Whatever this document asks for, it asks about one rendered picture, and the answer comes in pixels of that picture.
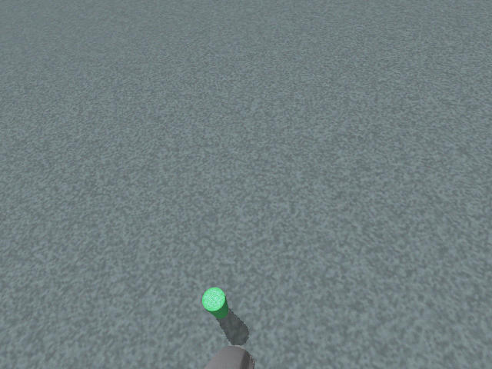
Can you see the cup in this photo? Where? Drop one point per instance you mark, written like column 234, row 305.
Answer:
column 214, row 301

